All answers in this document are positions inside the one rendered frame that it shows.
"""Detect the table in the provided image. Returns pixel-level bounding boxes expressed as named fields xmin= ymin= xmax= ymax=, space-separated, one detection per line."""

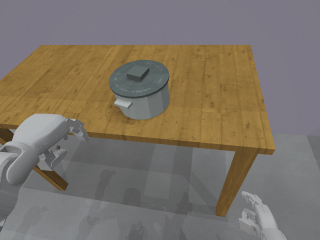
xmin=0 ymin=45 xmax=276 ymax=217

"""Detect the robot left forearm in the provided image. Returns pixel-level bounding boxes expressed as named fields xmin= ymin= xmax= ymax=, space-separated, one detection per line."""
xmin=0 ymin=141 xmax=40 ymax=232

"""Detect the robot right forearm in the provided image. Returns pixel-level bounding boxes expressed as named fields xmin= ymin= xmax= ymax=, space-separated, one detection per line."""
xmin=260 ymin=227 xmax=287 ymax=240

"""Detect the right robot hand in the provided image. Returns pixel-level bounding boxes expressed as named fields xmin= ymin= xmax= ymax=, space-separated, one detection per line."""
xmin=239 ymin=191 xmax=278 ymax=238

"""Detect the lid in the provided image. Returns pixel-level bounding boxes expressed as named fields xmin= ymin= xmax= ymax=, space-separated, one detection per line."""
xmin=109 ymin=60 xmax=170 ymax=99

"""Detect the pot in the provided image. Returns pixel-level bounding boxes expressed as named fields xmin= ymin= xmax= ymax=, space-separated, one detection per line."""
xmin=114 ymin=82 xmax=170 ymax=120

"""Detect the knob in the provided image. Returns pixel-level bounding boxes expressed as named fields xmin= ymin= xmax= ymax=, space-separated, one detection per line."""
xmin=126 ymin=65 xmax=150 ymax=81

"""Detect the left robot hand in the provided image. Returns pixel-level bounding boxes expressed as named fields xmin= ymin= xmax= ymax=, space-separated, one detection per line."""
xmin=12 ymin=113 xmax=89 ymax=171

